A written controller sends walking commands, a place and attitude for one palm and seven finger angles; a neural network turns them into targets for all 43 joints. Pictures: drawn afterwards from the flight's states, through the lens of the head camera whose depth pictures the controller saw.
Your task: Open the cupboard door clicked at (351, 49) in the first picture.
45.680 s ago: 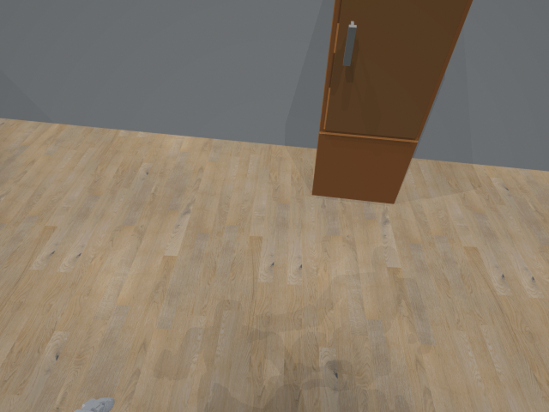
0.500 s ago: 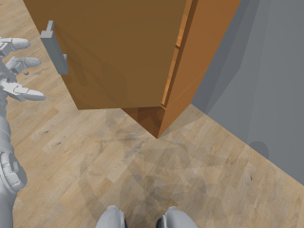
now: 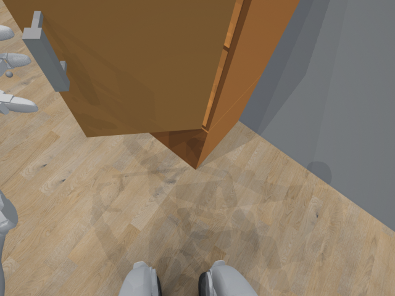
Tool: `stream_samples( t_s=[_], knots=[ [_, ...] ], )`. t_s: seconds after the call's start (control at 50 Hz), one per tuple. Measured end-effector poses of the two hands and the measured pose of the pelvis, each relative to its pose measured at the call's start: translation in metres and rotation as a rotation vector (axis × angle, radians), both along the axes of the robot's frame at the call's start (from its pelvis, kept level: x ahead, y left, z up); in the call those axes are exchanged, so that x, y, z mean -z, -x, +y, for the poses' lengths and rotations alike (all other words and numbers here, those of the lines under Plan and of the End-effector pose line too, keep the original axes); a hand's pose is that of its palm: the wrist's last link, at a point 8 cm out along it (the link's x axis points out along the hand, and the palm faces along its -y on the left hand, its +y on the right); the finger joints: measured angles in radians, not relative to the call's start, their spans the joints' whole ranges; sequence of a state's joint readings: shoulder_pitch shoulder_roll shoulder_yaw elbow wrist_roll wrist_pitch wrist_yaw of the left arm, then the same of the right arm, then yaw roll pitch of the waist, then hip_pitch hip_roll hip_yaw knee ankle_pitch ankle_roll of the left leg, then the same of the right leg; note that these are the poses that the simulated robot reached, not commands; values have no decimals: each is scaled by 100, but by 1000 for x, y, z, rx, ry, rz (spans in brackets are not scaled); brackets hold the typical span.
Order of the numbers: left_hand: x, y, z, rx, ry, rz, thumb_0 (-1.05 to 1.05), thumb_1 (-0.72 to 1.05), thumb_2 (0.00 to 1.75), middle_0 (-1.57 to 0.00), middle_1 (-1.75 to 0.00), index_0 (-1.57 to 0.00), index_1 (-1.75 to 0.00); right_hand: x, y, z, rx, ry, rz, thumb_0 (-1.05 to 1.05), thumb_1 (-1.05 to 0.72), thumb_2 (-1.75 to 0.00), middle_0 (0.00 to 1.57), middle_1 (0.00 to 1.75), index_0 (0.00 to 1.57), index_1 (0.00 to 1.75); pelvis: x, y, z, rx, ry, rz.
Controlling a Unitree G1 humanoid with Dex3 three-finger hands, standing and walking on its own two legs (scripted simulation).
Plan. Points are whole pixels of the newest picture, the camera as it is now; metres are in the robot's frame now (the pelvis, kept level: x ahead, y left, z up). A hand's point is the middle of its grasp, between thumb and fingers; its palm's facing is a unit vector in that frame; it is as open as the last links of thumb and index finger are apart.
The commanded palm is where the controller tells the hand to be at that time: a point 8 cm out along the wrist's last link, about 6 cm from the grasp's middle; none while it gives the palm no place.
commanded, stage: move the hooked fingers beside the handle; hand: left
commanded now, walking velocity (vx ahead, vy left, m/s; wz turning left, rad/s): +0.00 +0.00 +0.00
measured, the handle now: (50, 53) +0.56 +0.24 +0.09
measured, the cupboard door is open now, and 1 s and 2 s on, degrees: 47 47 47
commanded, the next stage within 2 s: slide the fingers in behind the handle in 0.58 s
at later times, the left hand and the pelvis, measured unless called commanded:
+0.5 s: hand (4, 76) +0.50 +0.30 +0.09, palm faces +0.09 -1.00 +0.00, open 14.0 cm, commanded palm +0.49 +0.34 +0.09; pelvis +0.00 +0.00 +0.00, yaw +0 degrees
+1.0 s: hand (32, 72) +0.51 +0.26 +0.09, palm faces +0.07 -1.00 -0.01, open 14.0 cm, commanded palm +0.49 +0.30 +0.09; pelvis +0.00 +0.00 +0.00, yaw +0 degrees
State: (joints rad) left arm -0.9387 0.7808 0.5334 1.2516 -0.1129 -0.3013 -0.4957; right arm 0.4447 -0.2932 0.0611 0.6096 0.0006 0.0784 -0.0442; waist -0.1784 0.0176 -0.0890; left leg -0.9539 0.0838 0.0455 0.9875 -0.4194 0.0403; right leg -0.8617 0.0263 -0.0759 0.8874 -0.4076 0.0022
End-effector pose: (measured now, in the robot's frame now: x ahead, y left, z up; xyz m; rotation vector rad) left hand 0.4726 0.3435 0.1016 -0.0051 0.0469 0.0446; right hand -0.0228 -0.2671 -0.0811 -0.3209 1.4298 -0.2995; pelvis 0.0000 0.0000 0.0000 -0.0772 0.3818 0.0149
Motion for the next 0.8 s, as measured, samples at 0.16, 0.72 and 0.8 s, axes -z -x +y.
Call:
stream_samples(
  t_s=[0.16, 0.72, 0.8],
  knots=[
    [2, 3, 6, -50, -11, -26, -2, -50, 30, -30, -120, -30, -120, -1, -14, 4, -4, -6, -37, 0, -91, -90, 21, 30, 20, 30, -1, -4, 2, 1, 3, -9],
    [9, -8, -1, -8, -7, 13, -2, -50, 30, -30, -120, -30, -120, 4, -11, 0, -21, 9, -1, 0, -91, -90, 21, 30, 20, 30, 4, 0, 0, -14, 9, 15],
    [9, -12, -10, -11, -7, -4, -2, -50, 30, -30, -120, -30, -120, 4, -7, 2, -10, -2, 2, 0, -91, -90, 21, 30, 20, 30, 4, -1, -1, -12, 7, 15]
  ],
)
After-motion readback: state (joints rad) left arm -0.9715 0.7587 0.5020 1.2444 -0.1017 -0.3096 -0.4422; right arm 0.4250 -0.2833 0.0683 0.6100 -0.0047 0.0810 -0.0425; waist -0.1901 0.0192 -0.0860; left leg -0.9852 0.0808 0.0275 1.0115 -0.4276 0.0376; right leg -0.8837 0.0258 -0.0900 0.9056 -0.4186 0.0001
